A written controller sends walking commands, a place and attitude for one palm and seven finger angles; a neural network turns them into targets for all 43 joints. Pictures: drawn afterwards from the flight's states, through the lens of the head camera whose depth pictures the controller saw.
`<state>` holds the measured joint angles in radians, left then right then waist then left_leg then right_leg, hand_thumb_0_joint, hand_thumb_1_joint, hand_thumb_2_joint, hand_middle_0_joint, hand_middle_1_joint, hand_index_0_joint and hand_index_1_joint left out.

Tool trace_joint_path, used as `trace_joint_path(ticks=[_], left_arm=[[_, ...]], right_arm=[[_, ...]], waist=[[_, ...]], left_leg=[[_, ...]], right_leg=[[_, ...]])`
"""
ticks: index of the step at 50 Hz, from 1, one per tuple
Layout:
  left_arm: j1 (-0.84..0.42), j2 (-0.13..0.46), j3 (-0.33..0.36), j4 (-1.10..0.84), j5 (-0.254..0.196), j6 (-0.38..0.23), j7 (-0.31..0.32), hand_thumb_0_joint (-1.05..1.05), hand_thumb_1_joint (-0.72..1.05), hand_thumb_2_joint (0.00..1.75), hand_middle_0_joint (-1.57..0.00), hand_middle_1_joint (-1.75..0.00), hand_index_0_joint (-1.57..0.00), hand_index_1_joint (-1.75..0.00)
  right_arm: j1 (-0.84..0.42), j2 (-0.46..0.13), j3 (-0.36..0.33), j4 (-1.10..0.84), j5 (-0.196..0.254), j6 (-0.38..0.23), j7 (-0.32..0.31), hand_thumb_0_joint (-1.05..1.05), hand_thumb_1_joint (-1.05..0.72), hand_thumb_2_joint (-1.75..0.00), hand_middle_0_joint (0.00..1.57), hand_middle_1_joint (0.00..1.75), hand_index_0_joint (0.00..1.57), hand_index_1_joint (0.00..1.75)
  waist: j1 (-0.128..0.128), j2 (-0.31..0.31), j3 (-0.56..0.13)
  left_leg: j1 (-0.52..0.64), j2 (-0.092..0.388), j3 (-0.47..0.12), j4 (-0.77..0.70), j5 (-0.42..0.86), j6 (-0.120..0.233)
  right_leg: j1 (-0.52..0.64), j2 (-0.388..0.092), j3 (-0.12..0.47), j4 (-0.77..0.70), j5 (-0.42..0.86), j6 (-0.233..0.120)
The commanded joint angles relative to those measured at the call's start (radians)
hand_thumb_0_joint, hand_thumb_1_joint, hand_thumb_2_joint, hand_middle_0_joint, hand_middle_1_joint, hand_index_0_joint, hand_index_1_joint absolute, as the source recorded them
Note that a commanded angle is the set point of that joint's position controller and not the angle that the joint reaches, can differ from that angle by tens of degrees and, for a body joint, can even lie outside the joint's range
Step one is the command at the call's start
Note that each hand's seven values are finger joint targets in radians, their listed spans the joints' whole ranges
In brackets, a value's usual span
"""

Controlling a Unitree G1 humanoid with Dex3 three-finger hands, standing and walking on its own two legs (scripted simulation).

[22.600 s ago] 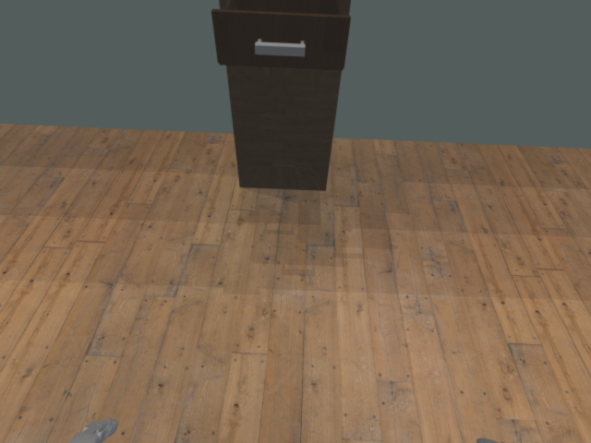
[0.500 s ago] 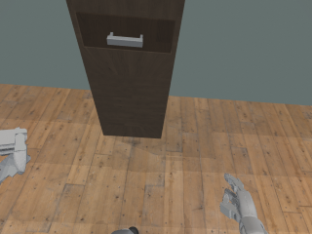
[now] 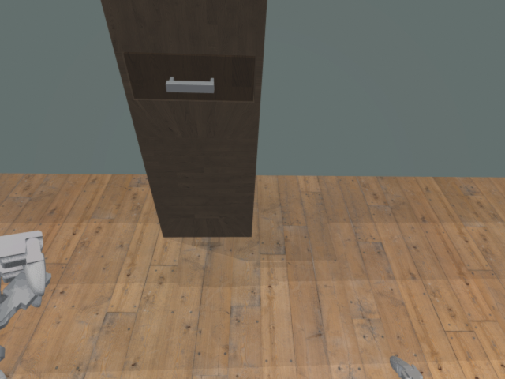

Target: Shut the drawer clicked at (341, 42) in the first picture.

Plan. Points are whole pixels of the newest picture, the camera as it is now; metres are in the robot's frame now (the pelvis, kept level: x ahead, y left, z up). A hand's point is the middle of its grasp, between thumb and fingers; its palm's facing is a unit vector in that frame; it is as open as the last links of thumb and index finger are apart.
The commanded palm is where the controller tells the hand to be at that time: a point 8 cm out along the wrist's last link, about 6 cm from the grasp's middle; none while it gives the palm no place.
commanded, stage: stop stepping back and stand still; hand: left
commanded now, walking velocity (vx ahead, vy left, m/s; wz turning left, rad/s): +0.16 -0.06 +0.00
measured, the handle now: (191, 83) +0.92 +0.21 +0.05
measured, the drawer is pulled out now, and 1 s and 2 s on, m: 0.00 0.00 0.00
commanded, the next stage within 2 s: let the arm hang, fingers relaxed in 0.26 s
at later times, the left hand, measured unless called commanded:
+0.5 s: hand (82, 346) +0.19 +0.27 -0.03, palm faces +0.20 -0.90 -0.38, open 3.1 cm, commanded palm none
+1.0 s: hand out of the picture -0.03 +0.22 -0.16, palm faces +0.07 -0.97 -0.23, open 6.0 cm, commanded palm none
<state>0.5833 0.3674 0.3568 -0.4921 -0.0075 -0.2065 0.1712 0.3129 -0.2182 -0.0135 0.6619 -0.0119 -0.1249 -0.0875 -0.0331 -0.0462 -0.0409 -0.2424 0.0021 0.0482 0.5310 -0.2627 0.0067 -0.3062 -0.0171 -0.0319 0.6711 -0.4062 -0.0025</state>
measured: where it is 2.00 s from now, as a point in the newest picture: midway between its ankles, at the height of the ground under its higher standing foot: outside the picture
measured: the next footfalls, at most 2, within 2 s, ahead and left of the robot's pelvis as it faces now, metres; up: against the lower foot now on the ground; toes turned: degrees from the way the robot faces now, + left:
left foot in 0.36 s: +0.07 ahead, +0.14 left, +0.00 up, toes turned +5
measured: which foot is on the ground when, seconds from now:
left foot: down 0.00-0.08, up 0.10-0.34, down 0.36-1.00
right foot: down 0.00-1.00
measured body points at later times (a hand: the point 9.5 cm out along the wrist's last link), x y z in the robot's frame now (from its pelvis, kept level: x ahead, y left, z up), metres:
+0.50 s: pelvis -0.01 +0.03 +0.00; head +0.00 +0.01 +0.44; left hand +0.17 +0.31 +0.00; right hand +0.15 -0.21 -0.11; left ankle +0.03 +0.13 -0.73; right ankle +0.00 -0.10 -0.69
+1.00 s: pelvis -0.01 +0.03 +0.01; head +0.01 +0.03 +0.46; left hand -0.03 +0.27 -0.15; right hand -0.01 -0.20 -0.15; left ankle +0.03 +0.13 -0.73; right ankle +0.01 -0.09 -0.73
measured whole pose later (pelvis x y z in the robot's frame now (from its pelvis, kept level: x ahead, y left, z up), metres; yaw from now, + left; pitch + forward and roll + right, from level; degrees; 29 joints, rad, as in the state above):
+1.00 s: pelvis -0.01 +0.03 +0.01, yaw +4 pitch -2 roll +0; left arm 0.29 0.19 0.01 1.09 0.02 0.02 0.03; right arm 0.32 -0.17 -0.01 1.07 -0.03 0.03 -0.02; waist 0.00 0.01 0.06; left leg -0.25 -0.01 0.03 0.43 -0.16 0.03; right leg -0.20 0.00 -0.01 0.43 -0.21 0.00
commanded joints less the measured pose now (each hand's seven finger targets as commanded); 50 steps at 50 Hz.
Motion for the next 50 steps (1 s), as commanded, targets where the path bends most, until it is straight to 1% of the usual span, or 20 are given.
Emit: trace_joint_path(ticks=[1, 3, 5, 10, 13, 15, 17, 18, 20, 23, 25, 27, 28, 29, 30, 31, 32, 36, 38, 50], left_arm=[[0.002, 0.181, 0.13, -0.292, 0.001, -0.078, 0.007, 0.0, 0.9, 0.9, -1.4, -1.6, -1.4, -1.6], [0.058, 0.176, 0.132, -0.243, 0.001, -0.077, 0.005, 0.0, 0.9, 0.9, -1.4, -1.6, -1.4, -1.6], [0.043, 0.177, 0.132, -0.205, -0.003, -0.07, 0.003, 0.0, 0.9, 0.9, -1.4, -1.6, -1.4, -1.6], [-0.022, 0.162, 0.116, -0.186, -0.012, -0.098, -0.009, 0.0, 0.9, 0.9, -1.4, -1.6, -1.4, -1.6], [-0.036, 0.158, 0.097, -0.204, -0.005, -0.096, 0.004, 0.0, 0.9, 0.9, -1.4, -1.6, -1.4, -1.6], [-0.047, 0.149, 0.081, -0.253, -0.008, -0.093, 0.01, 0.0, 0.9, 0.9, -1.4, -1.6, -1.4, -1.6], [-0.061, 0.149, 0.084, -0.325, -0.014, -0.104, 0.007, 0.0, 0.9, 0.9, -1.4, -1.6, -1.4, -1.6], [-0.111, -0.073, -0.255, 0.541, 0.073, 0.112, -0.143, 0.0, 0.9, 0.9, -1.4, -1.6, -1.4, -1.6], [-0.105, -0.1, -0.246, 0.531, 0.05, 0.215, -0.154, 0.0, 0.9, 0.9, -1.32, -1.51, -1.32, -1.51], [-0.211, -0.101, -0.274, 0.664, 0.043, 0.207, -0.157, 0.0, 0.9, 0.9, -1.2, -1.38, -1.2, -1.38], [-0.236, -0.092, -0.289, 0.802, 0.041, 0.208, -0.157, 0.0, 0.9, 0.9, -1.12, -1.3, -1.12, -1.3], [-0.204, -0.061, -0.286, 0.945, 0.036, 0.204, -0.158, 0.0, 0.9, 0.9, -1.04, -1.21, -1.04, -1.21], [-0.186, -0.015, -0.284, 1.008, 0.036, 0.201, -0.155, 0.0, 0.9, 0.9, -1.0, -1.17, -1.0, -1.17], [-0.196, 0.036, -0.285, 1.061, 0.039, 0.195, -0.154, 0.0, 0.9, 0.9, -0.96, -1.12, -0.96, -1.12], [-0.246, 0.071, -0.292, 1.092, 0.037, 0.194, -0.157, 0.0, 0.9, 0.9, -0.92, -1.08, -0.92, -1.08], [-0.293, 0.061, -0.303, 1.135, 0.036, 0.196, -0.16, 0.0, 0.9, 0.9, -0.88, -1.04, -0.88, -1.04], [-0.327, 0.022, -0.307, 1.176, 0.031, 0.194, -0.157, 0.0, 0.9, 0.9, -0.84, -0.99, -0.84, -0.99], [-0.32, -0.056, -0.314, 1.3, 0.021, 0.188, -0.144, 0.0, 0.9, 0.9, -0.68, -0.82, -0.68, -0.82], [-0.312, -0.069, -0.319, 1.352, 0.019, 0.2, -0.142, 0.0, 0.9, 0.9, -0.6, -0.73, -0.6, -0.73], [-0.256, -0.085, -0.331, 1.565, 0.019, 0.201, -0.139, 0.0, 0.9, 0.9, -0.2, -0.3, -0.2, -0.3]], right_arm=[[-0.169, -0.111, -0.025, -0.177, 0.003, -0.077, 0.006, 0.0, -0.9, -0.9, 0.2, 0.3, 0.2, 0.3], [-0.174, -0.105, -0.033, -0.183, 0.005, -0.064, 0.014, 0.0, -0.9, -0.9, 0.2, 0.3, 0.2, 0.3], [-0.176, -0.112, -0.058, -0.193, 0.011, -0.036, 0.029, 0.0, -0.9, -0.9, 0.2, 0.3, 0.2, 0.3], [-0.159, -0.081, -0.028, -0.173, 0.005, -0.016, 0.02, 0.0, -0.9, -0.9, 0.2, 0.3, 0.2, 0.3], [-0.18, -0.076, -0.025, -0.179, 0.002, -0.033, 0.003, 0.0, -0.9, -0.9, 0.2, 0.3, 0.2, 0.3], [-0.177, -0.088, -0.028, -0.18, -0.003, -0.052, -0.008, 0.0, -0.9, -0.9, 0.2, 0.3, 0.2, 0.3], [-0.165, -0.114, -0.034, -0.193, -0.009, -0.059, -0.006, 0.0, -0.9, -0.9, 0.2, 0.3, 0.2, 0.3], [-0.08, -0.277, -0.073, 0.049, -0.012, -0.038, 0.113, 0.0, -0.9, -0.9, 0.2, 0.3, 0.2, 0.3], [-0.073, -0.18, -0.058, -0.03, -0.011, 0.052, 0.097, 0.0, -0.9, -0.9, 0.2, 0.3, 0.2, 0.3], [-0.087, -0.174, -0.041, -0.036, -0.04, 0.053, 0.083, 0.0, -0.9, -0.9, 0.2, 0.3, 0.2, 0.3], [-0.116, -0.183, -0.037, -0.016, -0.04, 0.071, 0.078, 0.0, -0.9, -0.9, 0.2, 0.3, 0.2, 0.3], [-0.143, -0.164, -0.032, 0.015, -0.019, 0.093, 0.076, 0.0, -0.9, -0.9, 0.2, 0.3, 0.2, 0.3], [-0.147, -0.125, -0.027, 0.026, -0.005, 0.101, 0.078, 0.0, -0.9, -0.9, 0.2, 0.3, 0.2, 0.3], [-0.133, -0.072, -0.02, 0.033, 0.004, 0.111, 0.082, 0.0, -0.9, -0.9, 0.2, 0.3, 0.2, 0.3], [-0.105, -0.071, -0.02, 0.049, 0.001, 0.122, 0.087, 0.0, -0.9, -0.9, 0.2, 0.3, 0.2, 0.3], [-0.07, -0.062, -0.021, 0.09, -0.003, 0.132, 0.092, 0.0, -0.9, -0.9, 0.2, 0.3, 0.2, 0.3], [-0.081, -0.048, -0.02, 0.122, -0.011, 0.141, 0.089, 0.0, -0.9, -0.9, 0.2, 0.3, 0.2, 0.3], [-0.022, -0.045, -0.018, 0.213, -0.011, 0.129, 0.076, 0.0, -0.9, -0.9, 0.2, 0.3, 0.2, 0.3], [-0.038, -0.047, -0.022, 0.244, -0.011, 0.133, 0.071, 0.0, -0.9, -0.9, 0.2, 0.3, 0.2, 0.3], [0.032, -0.048, -0.019, 0.386, -0.005, 0.126, 0.059, 0.0, -0.9, -0.9, 0.2, 0.3, 0.2, 0.3]], waist=[[0.034, 0.211, 0.073], [0.043, 0.069, 0.079], [0.047, -0.194, 0.086], [0.003, -0.043, 0.053], [0.029, -0.109, 0.054], [0.025, -0.023, 0.046], [0.026, 0.169, 0.032], [-0.055, 0.304, 0.098], [-0.026, 0.236, 0.011], [0.002, 0.032, -0.059], [0.031, 0.029, -0.088], [0.067, 0.069, -0.093], [0.074, 0.024, -0.082], [0.049, -0.058, -0.043], [0.021, -0.015, 0.01], [-0.008, 0.063, 0.023], [-0.003, -0.018, 0.068], [0.001, 0.081, 0.001], [0.017, 0.11, 0.042], [0.031, 0.076, 0.092]], left_leg=[[-0.225, 0.206, -0.227, -0.251, -0.307, 0.127], [-0.323, 0.093, -0.101, -0.044, -0.293, 0.069], [-0.413, -0.018, -0.016, 0.43, -0.251, 0.016], [-0.24, 0.051, -0.028, 0.36, -0.08, 0.006], [-0.042, 0.027, 0.031, 0.113, -0.071, 0.028], [0.076, 0.013, 0.041, -0.051, -0.039, 0.034], [0.12, 0.124, -0.146, -0.2, -0.114, 0.079], [0.007, 0.225, -0.294, -0.062, 0.285, 0.124], [-0.038, 0.303, -0.333, -0.126, 0.555, 0.197], [0.002, 0.284, -0.305, -0.086, 0.648, 0.208], [0.058, 0.241, -0.221, -0.063, 0.67, 0.172], [-0.023, 0.167, -0.149, -0.028, 0.465, 0.106], [-0.093, 0.086, -0.096, 0.019, 0.204, 0.055], [-0.157, 0.015, -0.051, 0.078, -0.073, 0.011], [-0.121, -0.003, -0.03, 0.102, -0.165, -0.004], [-0.028, -0.004, -0.031, 0.115, -0.163, -0.001], [-0.014, 0.001, -0.039, 0.125, -0.087, 0.001], [0.075, 0.074, -0.102, -0.038, 0.182, 0.02], [0.017, 0.099, -0.143, -0.12, 0.047, 0.029], [0.025, 0.105, -0.151, -0.234, -0.033, 0.036]], right_leg=[[0.142, 0.014, -0.018, -0.11, 0.029, 0.0], [0.227, -0.039, 0.127, -0.287, -0.048, -0.039], [0.131, -0.325, 0.612, -0.544, -0.38, -0.161], [-0.004, -0.238, 0.281, -0.473, -0.133, -0.162], [-0.079, -0.206, 0.217, -0.464, -0.181, -0.138], [-0.085, -0.164, 0.175, -0.404, -0.163, -0.107], [-0.082, -0.066, 0.117, -0.214, -0.065, -0.044], [-0.264, -0.054, -0.04, 0.097, 0.162, 0.019], [-0.214, -0.001, 0.057, 0.323, -0.171, 0.029], [-0.172, 0.004, 0.066, 0.335, -0.195, 0.02], [-0.104, 0.017, 0.028, 0.166, -0.091, 0.021], [0.098, 0.017, 0.03, -0.096, 0.157, 0.018], [0.166, -0.037, 0.142, -0.207, 0.264, 0.003], [0.132, -0.187, 0.328, -0.313, 0.277, -0.045], [0.03, -0.271, 0.38, -0.373, 0.242, -0.111], [-0.077, -0.263, 0.345, -0.393, 0.022, -0.137], [-0.119, -0.188, 0.326, -0.412, -0.018, -0.126], [-0.001, -0.089, 0.149, -0.285, 0.272, -0.065], [0.019, -0.059, 0.128, -0.314, 0.115, -0.052], [0.065, -0.056, 0.106, -0.339, 0.13, -0.05]])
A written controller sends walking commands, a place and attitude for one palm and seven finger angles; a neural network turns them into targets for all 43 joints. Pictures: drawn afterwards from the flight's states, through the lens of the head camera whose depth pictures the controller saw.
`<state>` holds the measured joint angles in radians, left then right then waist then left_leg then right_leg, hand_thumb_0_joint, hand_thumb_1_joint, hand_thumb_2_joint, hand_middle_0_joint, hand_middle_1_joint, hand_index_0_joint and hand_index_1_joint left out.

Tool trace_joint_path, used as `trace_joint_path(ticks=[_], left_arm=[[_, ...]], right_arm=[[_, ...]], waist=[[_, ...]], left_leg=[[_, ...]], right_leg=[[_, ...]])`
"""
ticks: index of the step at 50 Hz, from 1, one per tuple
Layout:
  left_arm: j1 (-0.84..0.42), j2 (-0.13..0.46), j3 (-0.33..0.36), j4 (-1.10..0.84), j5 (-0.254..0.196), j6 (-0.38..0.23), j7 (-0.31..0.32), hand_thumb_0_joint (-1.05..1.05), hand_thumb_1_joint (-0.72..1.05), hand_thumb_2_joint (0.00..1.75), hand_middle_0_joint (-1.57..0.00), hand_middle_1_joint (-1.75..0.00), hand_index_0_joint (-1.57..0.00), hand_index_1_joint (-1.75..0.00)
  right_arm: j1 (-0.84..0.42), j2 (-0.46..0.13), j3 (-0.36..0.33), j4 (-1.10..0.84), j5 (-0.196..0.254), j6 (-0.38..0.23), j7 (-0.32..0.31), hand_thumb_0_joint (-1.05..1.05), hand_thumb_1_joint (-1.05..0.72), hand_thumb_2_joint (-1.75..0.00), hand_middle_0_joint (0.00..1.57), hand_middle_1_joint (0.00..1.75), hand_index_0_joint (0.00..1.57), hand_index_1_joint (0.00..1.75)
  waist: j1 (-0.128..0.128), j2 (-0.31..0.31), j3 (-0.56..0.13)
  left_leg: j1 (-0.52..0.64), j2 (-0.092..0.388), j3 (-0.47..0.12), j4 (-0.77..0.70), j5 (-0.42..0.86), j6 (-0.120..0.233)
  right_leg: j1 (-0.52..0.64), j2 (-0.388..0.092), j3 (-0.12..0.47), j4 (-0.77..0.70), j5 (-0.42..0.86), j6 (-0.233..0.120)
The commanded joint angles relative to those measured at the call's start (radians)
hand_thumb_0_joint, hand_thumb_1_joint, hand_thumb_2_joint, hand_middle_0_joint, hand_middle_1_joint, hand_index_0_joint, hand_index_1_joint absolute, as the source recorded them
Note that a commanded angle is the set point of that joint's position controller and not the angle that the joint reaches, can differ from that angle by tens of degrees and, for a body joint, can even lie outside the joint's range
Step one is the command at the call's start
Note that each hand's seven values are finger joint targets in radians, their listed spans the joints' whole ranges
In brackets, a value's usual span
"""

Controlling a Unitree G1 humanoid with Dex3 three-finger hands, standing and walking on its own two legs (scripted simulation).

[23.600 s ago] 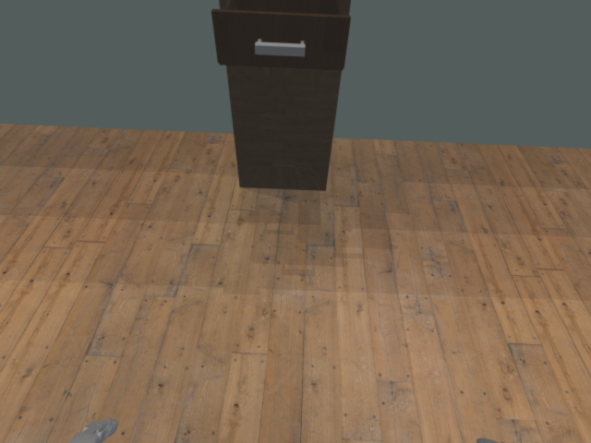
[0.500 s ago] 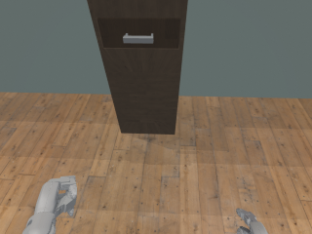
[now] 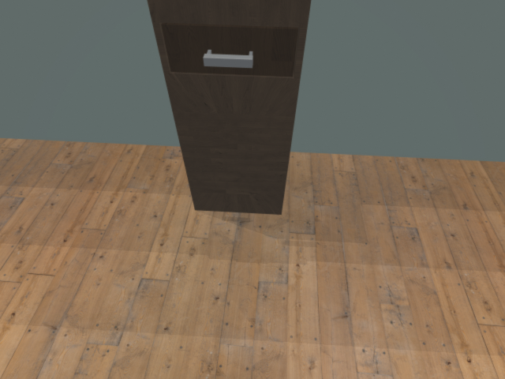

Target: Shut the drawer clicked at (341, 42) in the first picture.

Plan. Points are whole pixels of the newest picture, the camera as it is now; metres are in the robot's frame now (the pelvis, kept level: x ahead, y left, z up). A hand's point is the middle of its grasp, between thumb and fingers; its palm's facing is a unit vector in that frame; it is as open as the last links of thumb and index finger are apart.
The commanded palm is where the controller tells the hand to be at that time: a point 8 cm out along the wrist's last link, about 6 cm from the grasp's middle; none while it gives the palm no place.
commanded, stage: let the arm hang, fingers relaxed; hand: left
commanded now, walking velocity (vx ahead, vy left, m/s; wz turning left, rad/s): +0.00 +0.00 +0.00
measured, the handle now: (229, 57) +0.93 +0.12 +0.04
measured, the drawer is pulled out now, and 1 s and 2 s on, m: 0.00 0.00 0.00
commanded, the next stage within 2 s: look to check the result in 0.46 s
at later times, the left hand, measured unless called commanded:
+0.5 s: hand out of the picture +0.00 +0.15 -0.18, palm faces +0.01 -0.98 -0.18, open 7.4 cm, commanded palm none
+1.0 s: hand out of the picture +0.03 +0.16 -0.17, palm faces +0.00 -0.98 -0.21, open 7.4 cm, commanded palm none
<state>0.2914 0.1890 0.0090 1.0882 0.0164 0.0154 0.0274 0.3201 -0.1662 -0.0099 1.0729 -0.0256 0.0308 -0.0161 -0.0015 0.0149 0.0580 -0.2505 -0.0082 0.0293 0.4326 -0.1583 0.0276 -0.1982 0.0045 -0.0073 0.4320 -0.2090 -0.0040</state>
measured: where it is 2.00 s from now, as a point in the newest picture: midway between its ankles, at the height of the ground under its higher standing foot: outside the picture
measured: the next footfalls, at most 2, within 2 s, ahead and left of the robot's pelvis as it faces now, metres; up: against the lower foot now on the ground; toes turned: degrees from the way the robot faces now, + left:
none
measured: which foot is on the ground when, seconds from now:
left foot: down 0.00-1.00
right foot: down 0.00-1.00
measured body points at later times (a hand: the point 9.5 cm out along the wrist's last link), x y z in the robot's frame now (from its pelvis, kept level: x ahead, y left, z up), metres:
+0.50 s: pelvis +0.01 +0.00 +0.00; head +0.02 -0.01 +0.45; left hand +0.00 +0.21 -0.16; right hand -0.02 -0.21 -0.16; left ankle +0.05 +0.10 -0.74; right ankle +0.02 -0.12 -0.74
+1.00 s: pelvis +0.02 -0.02 +0.00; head +0.04 -0.02 +0.45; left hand +0.03 +0.21 -0.15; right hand +0.02 -0.24 -0.16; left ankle +0.05 +0.10 -0.74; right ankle +0.02 -0.12 -0.74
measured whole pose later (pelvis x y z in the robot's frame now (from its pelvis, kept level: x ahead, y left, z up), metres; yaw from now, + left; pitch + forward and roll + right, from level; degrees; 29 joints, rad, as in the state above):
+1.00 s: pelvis +0.02 -0.02 +0.00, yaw -1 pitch -2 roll +0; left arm 0.23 0.15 0.02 1.17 0.02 -0.02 0.04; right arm 0.26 -0.15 -0.02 1.14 -0.02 0.01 -0.03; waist -0.01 0.02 0.06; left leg -0.18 0.01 0.04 0.40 -0.18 0.00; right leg -0.14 0.03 0.01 0.40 -0.23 -0.02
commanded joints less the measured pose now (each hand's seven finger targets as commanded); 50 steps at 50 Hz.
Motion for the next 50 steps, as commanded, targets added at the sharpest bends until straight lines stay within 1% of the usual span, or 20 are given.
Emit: trace_joint_path(ticks=[1, 5, 8, 10, 13, 17, 19, 21, 22, 24, 25, 27, 30, 32, 34, 37, 41, 44, 49, 50], left_arm=[[0.03, 0.086, 0.015, -0.004, -0.006, -0.021, 0.006, 0.0, 0.9, 0.9, -0.2, -0.3, -0.2, -0.3], [0.05, 0.07, 0.012, 0.026, -0.005, -0.024, 0.01, 0.0, 0.9, 0.9, -0.2, -0.3, -0.2, -0.3], [0.048, 0.053, 0.012, 0.04, -0.004, -0.02, 0.012, 0.0, 0.9, 0.9, -0.2, -0.3, -0.2, -0.3], [0.059, 0.051, 0.012, 0.044, -0.002, -0.022, 0.013, 0.0, 0.9, 0.9, -0.2, -0.3, -0.2, -0.3], [0.054, 0.037, 0.014, 0.049, -0.003, -0.023, 0.014, 0.0, 0.9, 0.9, -0.2, -0.3, -0.2, -0.3], [0.059, 0.029, 0.015, 0.053, -0.003, -0.027, 0.016, 0.0, 0.9, 0.9, -0.2, -0.3, -0.2, -0.3], [0.057, 0.027, 0.017, 0.053, -0.004, -0.029, 0.017, 0.0, 0.9, 0.9, -0.2, -0.3, -0.2, -0.3], [0.061, 0.027, 0.017, 0.056, -0.004, -0.031, 0.018, 0.0, 0.9, 0.9, -0.2, -0.3, -0.2, -0.3], [0.057, 0.026, 0.016, 0.057, -0.004, -0.031, 0.017, 0.0, 0.9, 0.9, -0.2, -0.3, -0.2, -0.3], [0.056, 0.025, 0.018, 0.058, -0.005, -0.031, 0.017, 0.0, 0.9, 0.9, -0.2, -0.3, -0.2, -0.3], [0.061, 0.032, 0.019, 0.056, -0.004, -0.033, 0.018, 0.0, 0.9, 0.9, -0.2, -0.3, -0.2, -0.3], [0.053, 0.028, 0.019, 0.059, -0.005, -0.033, 0.017, 0.0, 0.9, 0.9, -0.2, -0.3, -0.2, -0.3], [0.054, 0.037, 0.022, 0.06, -0.004, -0.035, 0.017, 0.0, 0.9, 0.9, -0.2, -0.3, -0.2, -0.3], [0.047, 0.034, 0.02, 0.061, -0.005, -0.034, 0.017, 0.0, 0.9, 0.9, -0.2, -0.3, -0.2, -0.3], [0.043, 0.039, 0.022, 0.062, -0.005, -0.034, 0.016, 0.0, 0.9, 0.9, -0.2, -0.3, -0.2, -0.3], [0.035, 0.047, 0.023, 0.061, -0.006, -0.037, 0.016, 0.0, 0.9, 0.9, -0.2, -0.3, -0.2, -0.3], [0.024, 0.061, 0.025, 0.059, -0.005, -0.038, 0.015, 0.0, 0.9, 0.9, -0.2, -0.3, -0.2, -0.3], [0.015, 0.068, 0.026, 0.058, -0.006, -0.039, 0.014, 0.0, 0.9, 0.9, -0.2, -0.3, -0.2, -0.3], [-0.001, 0.083, 0.029, 0.053, -0.006, -0.042, 0.013, 0.0, 0.9, 0.9, -0.2, -0.3, -0.2, -0.3], [-0.002, 0.09, 0.031, 0.051, -0.005, -0.044, 0.013, 0.0, 0.9, 0.9, -0.2, -0.3, -0.2, -0.3]], right_arm=[[0.037, -0.088, -0.019, -0.016, 0.008, -0.029, -0.014, 0.0, -0.9, -0.9, 0.2, 0.3, 0.2, 0.3], [0.047, -0.075, -0.019, 0.009, 0.01, -0.03, -0.017, 0.0, -0.9, -0.9, 0.2, 0.3, 0.2, 0.3], [0.055, -0.057, -0.017, 0.023, 0.008, -0.027, -0.019, 0.0, -0.9, -0.9, 0.2, 0.3, 0.2, 0.3], [0.054, -0.06, -0.021, 0.023, 0.009, -0.027, -0.019, 0.0, -0.9, -0.9, 0.2, 0.3, 0.2, 0.3], [0.061, -0.044, -0.02, 0.032, 0.007, -0.027, -0.02, 0.0, -0.9, -0.9, 0.2, 0.3, 0.2, 0.3], [0.062, -0.034, -0.022, 0.037, 0.008, -0.029, -0.021, 0.0, -0.9, -0.9, 0.2, 0.3, 0.2, 0.3], [0.066, -0.031, -0.022, 0.042, 0.008, -0.032, -0.022, 0.0, -0.9, -0.9, 0.2, 0.3, 0.2, 0.3], [0.059, -0.03, -0.023, 0.043, 0.009, -0.031, -0.022, 0.0, -0.9, -0.9, 0.2, 0.3, 0.2, 0.3], [0.06, -0.027, -0.023, 0.044, 0.009, -0.03, -0.022, 0.0, -0.9, -0.9, 0.2, 0.3, 0.2, 0.3], [0.059, -0.028, -0.022, 0.048, 0.008, -0.03, -0.023, 0.0, -0.9, -0.9, 0.2, 0.3, 0.2, 0.3], [0.057, -0.037, -0.026, 0.044, 0.01, -0.031, -0.024, 0.0, -0.9, -0.9, 0.2, 0.3, 0.2, 0.3], [0.06, -0.031, -0.023, 0.048, 0.009, -0.032, -0.025, 0.0, -0.9, -0.9, 0.2, 0.3, 0.2, 0.3], [0.05, -0.044, -0.027, 0.046, 0.01, -0.032, -0.026, 0.0, -0.9, -0.9, 0.2, 0.3, 0.2, 0.3], [0.05, -0.038, -0.025, 0.051, 0.009, -0.032, -0.026, 0.0, -0.9, -0.9, 0.2, 0.3, 0.2, 0.3], [0.048, -0.045, -0.026, 0.05, 0.009, -0.033, -0.026, 0.0, -0.9, -0.9, 0.2, 0.3, 0.2, 0.3], [0.038, -0.054, -0.027, 0.049, 0.009, -0.035, -0.026, 0.0, -0.9, -0.9, 0.2, 0.3, 0.2, 0.3], [0.027, -0.062, -0.03, 0.05, 0.009, -0.033, -0.025, 0.0, -0.9, -0.9, 0.2, 0.3, 0.2, 0.3], [0.014, -0.072, -0.029, 0.049, 0.009, -0.035, -0.026, 0.0, -0.9, -0.9, 0.2, 0.3, 0.2, 0.3], [-0.007, -0.09, -0.03, 0.047, 0.009, -0.039, -0.026, 0.0, -0.9, -0.9, 0.2, 0.3, 0.2, 0.3], [-0.014, -0.097, -0.032, 0.044, 0.011, -0.039, -0.026, 0.0, -0.9, -0.9, 0.2, 0.3, 0.2, 0.3]], waist=[[-0.005, 0.004, 0.005], [-0.003, 0.015, 0.022], [-0.006, 0.008, 0.06], [-0.005, 0.01, 0.054], [-0.009, -0.006, 0.06], [-0.011, -0.022, 0.043], [-0.011, -0.008, 0.038], [-0.012, -0.015, 0.034], [-0.012, -0.011, 0.047], [-0.013, 0.007, 0.047], [-0.011, 0.015, 0.032], [-0.013, -0.002, 0.034], [-0.011, -0.002, 0.039], [-0.013, 0.004, 0.039], [-0.013, -0.002, 0.041], [-0.012, -0.014, 0.027], [-0.014, -0.02, 0.038], [-0.014, -0.005, 0.025], [-0.012, -0.006, 0.002], [-0.011, -0.018, -0.001]], left_leg=[[0.027, 0.116, -0.132, -0.142, -0.138, 0.014], [0.047, 0.111, -0.121, -0.135, -0.099, 0.013], [0.026, 0.113, -0.121, -0.152, -0.146, 0.013], [0.037, 0.11, -0.117, -0.143, -0.139, 0.013], [0.03, 0.11, -0.114, -0.147, -0.147, 0.012], [0.055, 0.104, -0.1, -0.124, -0.095, 0.012], [0.059, 0.105, -0.098, -0.122, -0.08, 0.011], [0.071, 0.103, -0.09, -0.11, -0.068, 0.01], [0.068, 0.1, -0.088, -0.108, -0.069, 0.008], [0.071, 0.103, -0.089, -0.114, -0.074, 0.007], [0.081, 0.104, -0.088, -0.105, -0.058, 0.008], [0.074, 0.106, -0.086, -0.108, -0.05, 0.007], [0.085, 0.105, -0.085, -0.1, -0.031, 0.007], [0.083, 0.107, -0.082, -0.103, -0.038, 0.005], [0.084, 0.107, -0.085, -0.108, -0.048, 0.006], [0.096, 0.111, -0.08, -0.099, -0.009, 0.006], [0.098, 0.11, -0.075, -0.098, -0.014, 0.004], [0.109, 0.112, -0.077, -0.099, 0.007, 0.003], [0.123, 0.116, -0.077, -0.097, 0.049, 0.003], [0.128, 0.118, -0.077, -0.093, 0.06, 0.003]], right_leg=[[-0.042, -0.08, 0.079, -0.102, -0.067, -0.046], [-0.056, -0.08, 0.085, -0.104, -0.045, -0.046], [-0.071, -0.078, 0.081, -0.106, -0.069, -0.041], [-0.077, -0.077, 0.085, -0.106, -0.068, -0.041], [-0.08, -0.077, 0.086, -0.106, -0.075, -0.04], [-0.079, -0.082, 0.094, -0.11, -0.053, -0.042], [-0.072, -0.084, 0.095, -0.11, -0.044, -0.043], [-0.076, -0.087, 0.099, -0.117, -0.048, -0.044], [-0.082, -0.085, 0.102, -0.12, -0.052, -0.045], [-0.083, -0.083, 0.102, -0.117, -0.051, -0.046], [-0.078, -0.081, 0.105, -0.115, -0.036, -0.047], [-0.064, -0.084, 0.101, -0.117, -0.027, -0.046], [-0.071, -0.082, 0.106, -0.119, -0.018, -0.049], [-0.064, -0.084, 0.106, -0.122, -0.02, -0.048], [-0.064, -0.084, 0.105, -0.125, -0.03, -0.048], [-0.05, -0.087, 0.107, -0.125, 0.003, -0.049], [-0.055, -0.09, 0.11, -0.136, -0.009, -0.048], [-0.044, -0.089, 0.115, -0.132, 0.021, -0.049], [-0.016, -0.093, 0.111, -0.129, 0.077, -0.048], [-0.016, -0.093, 0.113, -0.128, 0.092, -0.048]])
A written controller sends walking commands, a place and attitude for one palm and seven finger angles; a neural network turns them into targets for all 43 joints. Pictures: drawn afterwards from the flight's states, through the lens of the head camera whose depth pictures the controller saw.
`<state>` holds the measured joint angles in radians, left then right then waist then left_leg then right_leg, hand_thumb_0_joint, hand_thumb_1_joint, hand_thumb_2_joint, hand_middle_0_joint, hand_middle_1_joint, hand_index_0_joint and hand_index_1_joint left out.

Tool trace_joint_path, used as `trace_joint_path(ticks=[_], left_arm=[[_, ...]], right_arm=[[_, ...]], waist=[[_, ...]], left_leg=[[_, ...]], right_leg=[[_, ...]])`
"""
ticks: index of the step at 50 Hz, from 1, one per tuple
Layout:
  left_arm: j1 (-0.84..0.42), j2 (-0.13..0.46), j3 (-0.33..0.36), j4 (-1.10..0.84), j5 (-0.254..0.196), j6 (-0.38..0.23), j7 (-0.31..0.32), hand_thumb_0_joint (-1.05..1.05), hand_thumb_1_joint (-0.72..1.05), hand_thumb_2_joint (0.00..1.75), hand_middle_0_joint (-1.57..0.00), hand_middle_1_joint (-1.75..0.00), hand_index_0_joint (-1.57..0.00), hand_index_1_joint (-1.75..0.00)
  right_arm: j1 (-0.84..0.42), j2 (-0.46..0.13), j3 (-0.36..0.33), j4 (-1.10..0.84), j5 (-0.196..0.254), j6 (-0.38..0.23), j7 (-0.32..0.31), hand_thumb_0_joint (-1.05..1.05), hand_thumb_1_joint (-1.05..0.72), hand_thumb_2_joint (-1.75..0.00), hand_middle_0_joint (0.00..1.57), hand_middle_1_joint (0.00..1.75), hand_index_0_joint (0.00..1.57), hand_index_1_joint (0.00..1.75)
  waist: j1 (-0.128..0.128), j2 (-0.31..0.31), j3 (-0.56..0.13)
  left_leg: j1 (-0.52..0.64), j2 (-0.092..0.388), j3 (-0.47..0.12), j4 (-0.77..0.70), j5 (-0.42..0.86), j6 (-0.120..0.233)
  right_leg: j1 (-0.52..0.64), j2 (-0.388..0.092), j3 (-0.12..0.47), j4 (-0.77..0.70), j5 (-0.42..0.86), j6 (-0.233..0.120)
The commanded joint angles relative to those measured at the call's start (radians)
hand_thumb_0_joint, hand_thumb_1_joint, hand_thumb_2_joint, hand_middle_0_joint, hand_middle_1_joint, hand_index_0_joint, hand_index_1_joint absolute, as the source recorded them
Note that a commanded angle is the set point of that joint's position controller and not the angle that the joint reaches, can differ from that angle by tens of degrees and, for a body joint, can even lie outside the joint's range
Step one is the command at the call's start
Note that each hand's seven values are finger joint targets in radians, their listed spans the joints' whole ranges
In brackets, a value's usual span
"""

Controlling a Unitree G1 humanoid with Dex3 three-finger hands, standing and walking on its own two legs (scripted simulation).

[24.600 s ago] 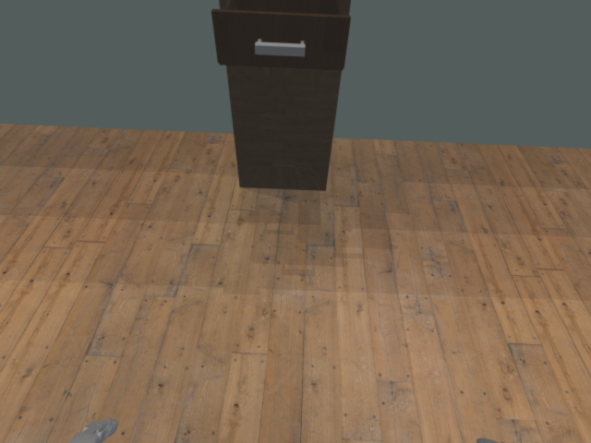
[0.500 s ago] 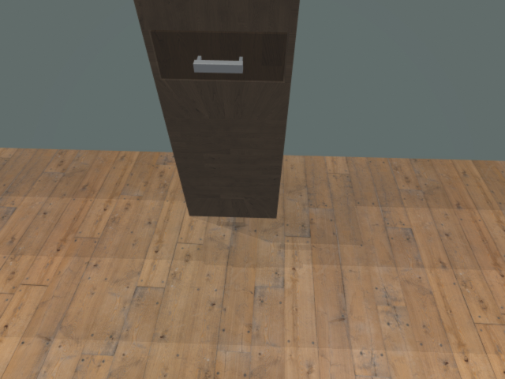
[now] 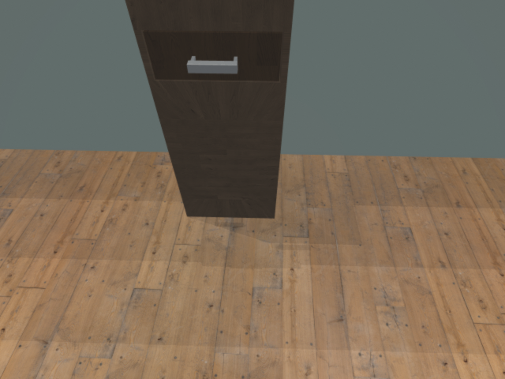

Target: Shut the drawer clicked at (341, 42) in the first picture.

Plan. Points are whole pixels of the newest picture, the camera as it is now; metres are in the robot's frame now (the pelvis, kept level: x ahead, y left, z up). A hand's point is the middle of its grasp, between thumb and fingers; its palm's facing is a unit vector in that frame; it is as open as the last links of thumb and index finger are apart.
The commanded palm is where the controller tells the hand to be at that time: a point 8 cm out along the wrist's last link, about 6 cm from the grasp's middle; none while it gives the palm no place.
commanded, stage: look to check the result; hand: left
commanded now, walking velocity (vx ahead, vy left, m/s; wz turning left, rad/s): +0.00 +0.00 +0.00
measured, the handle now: (213, 63) +0.91 +0.16 +0.04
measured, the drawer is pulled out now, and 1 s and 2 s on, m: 0.00 0.00 0.00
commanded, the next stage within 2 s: stand and wait in 0.02 s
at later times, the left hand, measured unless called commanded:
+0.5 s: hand out of the picture +0.04 +0.20 -0.17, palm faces +0.01 -0.97 -0.25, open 7.4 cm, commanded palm none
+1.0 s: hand out of the picture +0.07 +0.21 -0.16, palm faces +0.00 -0.96 -0.29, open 7.4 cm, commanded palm none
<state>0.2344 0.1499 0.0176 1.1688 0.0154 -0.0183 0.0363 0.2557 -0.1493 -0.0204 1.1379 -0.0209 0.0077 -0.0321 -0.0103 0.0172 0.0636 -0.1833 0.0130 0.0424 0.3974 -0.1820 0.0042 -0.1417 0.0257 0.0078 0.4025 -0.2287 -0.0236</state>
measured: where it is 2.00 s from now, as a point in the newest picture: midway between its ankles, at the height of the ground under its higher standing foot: outside the picture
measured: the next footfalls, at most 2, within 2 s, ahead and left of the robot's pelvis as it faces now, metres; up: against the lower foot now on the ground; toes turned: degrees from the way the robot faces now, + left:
none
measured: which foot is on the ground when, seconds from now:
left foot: down 0.00-1.00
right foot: down 0.00-1.00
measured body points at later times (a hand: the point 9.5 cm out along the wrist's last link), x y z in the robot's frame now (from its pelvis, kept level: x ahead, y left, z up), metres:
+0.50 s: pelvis +0.01 +0.00 +0.00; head +0.03 -0.01 +0.45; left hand +0.04 +0.25 -0.15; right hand +0.03 -0.25 -0.16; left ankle +0.02 +0.12 -0.74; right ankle -0.01 -0.11 -0.74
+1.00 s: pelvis +0.02 -0.01 +0.00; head +0.04 -0.01 +0.45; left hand +0.07 +0.26 -0.14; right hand +0.06 -0.27 -0.15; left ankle +0.02 +0.12 -0.74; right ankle -0.01 -0.11 -0.74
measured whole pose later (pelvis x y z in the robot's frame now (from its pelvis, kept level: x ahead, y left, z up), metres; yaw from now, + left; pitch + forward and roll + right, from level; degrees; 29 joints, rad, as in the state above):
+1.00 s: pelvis +0.02 -0.01 +0.00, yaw +0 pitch -1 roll +0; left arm 0.14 0.25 0.02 1.15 0.01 -0.03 0.02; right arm 0.15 -0.25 -0.02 1.14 -0.02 0.00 -0.02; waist -0.01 0.01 0.06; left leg -0.13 0.02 0.04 0.33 -0.18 -0.01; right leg -0.09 0.03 0.01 0.33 -0.22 -0.03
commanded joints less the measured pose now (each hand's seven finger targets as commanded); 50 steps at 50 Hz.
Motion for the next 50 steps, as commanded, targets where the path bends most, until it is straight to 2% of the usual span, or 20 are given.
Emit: trace_joint_path(ticks=[1, 9, 20, 23, 25, 34, 44, 45, 50], left_arm=[[0.047, 0.129, 0.022, -0.029, -0.005, -0.01, 0.004, 0.0, 0.9, 0.9, -0.2, -0.3, -0.2, -0.3], [0.015, 0.156, 0.024, -0.037, -0.005, -0.009, 0.0, 0.0, 0.9, 0.9, -0.2, -0.3, -0.2, -0.3], [-0.013, 0.194, 0.029, -0.046, -0.005, -0.015, -0.004, 0.0, 0.9, 0.9, -0.2, -0.3, -0.2, -0.3], [-0.029, 0.201, 0.028, -0.046, -0.006, -0.013, -0.006, 0.0, 0.9, 0.9, -0.2, -0.3, -0.2, -0.3], [-0.028, 0.208, 0.031, -0.049, -0.005, -0.014, -0.006, 0.0, 0.9, 0.9, -0.2, -0.3, -0.2, -0.3], [-0.056, 0.234, 0.032, -0.052, -0.006, -0.015, -0.009, 0.0, 0.9, 0.9, -0.2, -0.3, -0.2, -0.3], [-0.077, 0.264, 0.034, -0.059, -0.007, -0.02, -0.01, 0.0, 0.9, 0.9, -0.2, -0.3, -0.2, -0.3], [-0.074, 0.267, 0.036, -0.06, -0.006, -0.022, -0.01, 0.0, 0.9, 0.9, -0.2, -0.3, -0.2, -0.3], [-0.086, 0.278, 0.035, -0.064, -0.006, -0.022, -0.011, 0.0, 0.9, 0.9, -0.2, -0.3, -0.2, -0.3]], right_arm=[[0.049, -0.113, -0.02, -0.021, 0.005, -0.017, -0.01, 0.0, -0.9, -0.9, 0.2, 0.3, 0.2, 0.3], [0.018, -0.14, -0.02, -0.022, 0.003, -0.015, -0.007, 0.0, -0.9, -0.9, 0.2, 0.3, 0.2, 0.3], [-0.027, -0.186, -0.024, -0.032, 0.005, -0.019, -0.007, 0.0, -0.9, -0.9, 0.2, 0.3, 0.2, 0.3], [-0.034, -0.19, -0.022, -0.029, 0.003, -0.019, -0.006, 0.0, -0.9, -0.9, 0.2, 0.3, 0.2, 0.3], [-0.041, -0.2, -0.023, -0.033, 0.005, -0.019, -0.006, 0.0, -0.9, -0.9, 0.2, 0.3, 0.2, 0.3], [-0.065, -0.228, -0.023, -0.034, 0.003, -0.022, -0.004, 0.0, -0.9, -0.9, 0.2, 0.3, 0.2, 0.3], [-0.096, -0.254, -0.027, -0.037, 0.003, -0.023, -0.001, 0.0, -0.9, -0.9, 0.2, 0.3, 0.2, 0.3], [-0.097, -0.257, -0.029, -0.041, 0.005, -0.023, -0.001, 0.0, -0.9, -0.9, 0.2, 0.3, 0.2, 0.3], [-0.109, -0.27, -0.028, -0.042, 0.005, -0.024, 0.0, 0.0, -0.9, -0.9, 0.2, 0.3, 0.2, 0.3]], waist=[[-0.004, -0.017, -0.004], [-0.004, -0.016, 0.012], [-0.003, -0.01, -0.034], [-0.004, 0.004, -0.018], [-0.002, -0.016, -0.028], [-0.002, -0.012, -0.039], [-0.002, -0.013, -0.056], [-0.003, -0.029, -0.062], [-0.003, -0.015, -0.061]], left_leg=[[0.059, 0.097, -0.089, -0.06, 0.092, 0.026], [0.055, 0.096, -0.093, -0.076, 0.062, 0.022], [0.093, 0.104, -0.095, -0.072, 0.12, 0.021], [0.082, 0.105, -0.095, -0.085, 0.105, 0.019], [0.09, 0.106, -0.097, -0.082, 0.107, 0.02], [0.097, 0.11, -0.099, -0.095, 0.114, 0.019], [0.116, 0.11, -0.095, -0.092, 0.139, 0.017], [0.123, 0.111, -0.095, -0.087, 0.146, 0.018], [0.124, 0.113, -0.096, -0.093, 0.151, 0.017]], right_leg=[[-0.066, -0.116, 0.096, -0.098, 0.126, -0.029], [-0.065, -0.117, 0.102, -0.119, 0.085, -0.027], [-0.037, -0.123, 0.101, -0.116, 0.167, -0.028], [-0.036, -0.123, 0.1, -0.122, 0.148, -0.027], [-0.035, -0.123, 0.103, -0.125, 0.149, -0.028], [-0.019, -0.128, 0.101, -0.13, 0.156, -0.026], [-0.007, -0.134, 0.108, -0.135, 0.212, -0.026], [-0.009, -0.134, 0.109, -0.133, 0.224, -0.026], [-0.006, -0.134, 0.109, -0.136, 0.226, -0.026]])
